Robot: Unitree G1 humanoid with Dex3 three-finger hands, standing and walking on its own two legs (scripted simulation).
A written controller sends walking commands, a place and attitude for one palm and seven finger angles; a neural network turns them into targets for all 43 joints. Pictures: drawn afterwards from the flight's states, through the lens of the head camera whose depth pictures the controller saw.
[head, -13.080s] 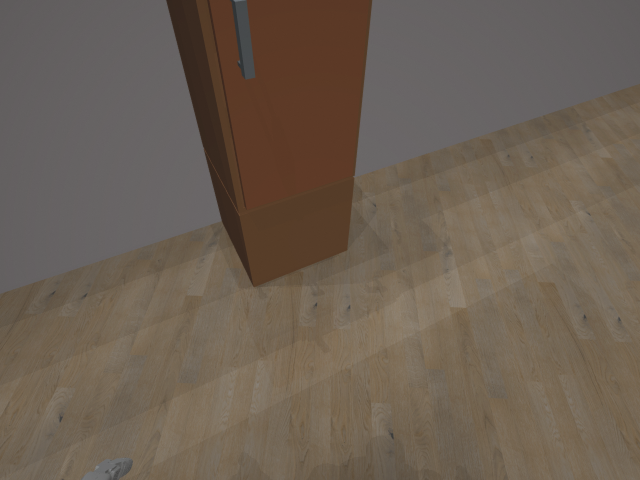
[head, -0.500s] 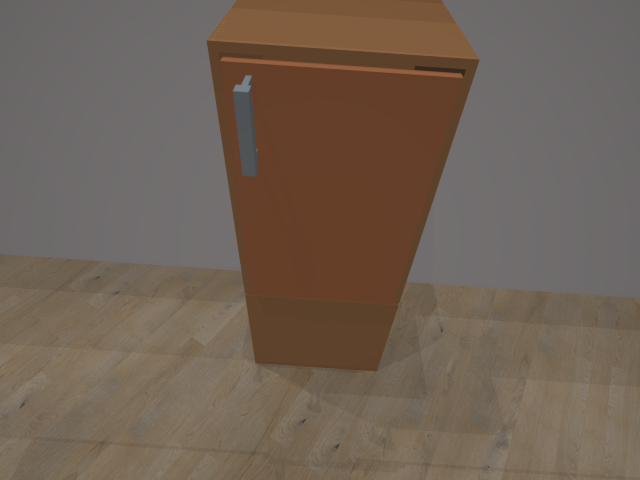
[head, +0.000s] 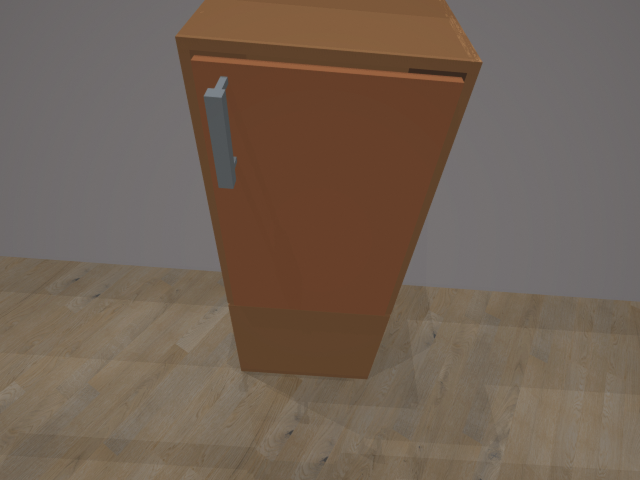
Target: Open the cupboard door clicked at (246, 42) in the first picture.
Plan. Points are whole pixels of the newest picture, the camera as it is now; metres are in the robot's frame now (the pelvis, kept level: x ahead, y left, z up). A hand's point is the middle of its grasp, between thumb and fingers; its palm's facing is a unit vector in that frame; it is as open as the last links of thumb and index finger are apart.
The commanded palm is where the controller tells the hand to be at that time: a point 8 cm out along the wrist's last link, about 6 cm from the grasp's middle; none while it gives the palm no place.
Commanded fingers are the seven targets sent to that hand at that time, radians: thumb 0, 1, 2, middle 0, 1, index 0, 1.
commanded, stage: come to a stop and stand still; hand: left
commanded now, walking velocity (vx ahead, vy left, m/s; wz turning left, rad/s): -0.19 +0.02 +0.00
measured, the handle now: (224, 134) +0.53 +0.19 +0.16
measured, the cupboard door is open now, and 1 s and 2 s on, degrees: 0 0 0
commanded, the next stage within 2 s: look again from close up in 1.78 s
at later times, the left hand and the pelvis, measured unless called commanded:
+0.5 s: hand out of the picture +0.00 +0.19 -0.17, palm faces +0.02 -0.97 -0.25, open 7.3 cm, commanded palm none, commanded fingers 0.00 0.90 0.90 -0.20 -0.30 -0.20 -0.30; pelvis -0.06 +0.00 +0.00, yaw +0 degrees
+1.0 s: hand out of the picture -0.16 +0.17 -0.18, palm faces +0.07 -0.98 -0.16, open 7.4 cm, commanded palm none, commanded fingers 0.00 0.90 0.90 -0.20 -0.30 -0.20 -0.30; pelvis -0.13 +0.00 +0.00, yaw +2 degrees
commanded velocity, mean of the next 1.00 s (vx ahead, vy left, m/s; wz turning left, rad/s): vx -0.03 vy -0.01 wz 0.00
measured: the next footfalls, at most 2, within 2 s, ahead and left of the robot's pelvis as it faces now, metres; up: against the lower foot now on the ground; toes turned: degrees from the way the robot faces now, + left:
left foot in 1.14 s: -0.09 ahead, +0.11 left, +0.00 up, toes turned +2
right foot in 1.50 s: -0.24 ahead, -0.07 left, +0.00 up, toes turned -2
